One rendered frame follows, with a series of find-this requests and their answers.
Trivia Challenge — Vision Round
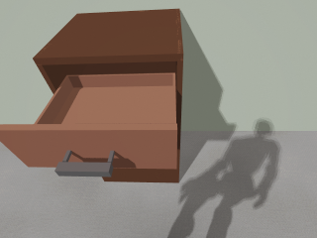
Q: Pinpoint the handle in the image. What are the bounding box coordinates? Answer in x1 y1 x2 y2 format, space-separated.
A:
54 150 115 178

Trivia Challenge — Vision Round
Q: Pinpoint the drawer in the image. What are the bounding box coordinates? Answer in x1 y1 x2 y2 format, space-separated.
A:
0 72 177 170

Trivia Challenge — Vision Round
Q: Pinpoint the cabinet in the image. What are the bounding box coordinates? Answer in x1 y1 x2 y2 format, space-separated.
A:
33 8 184 183

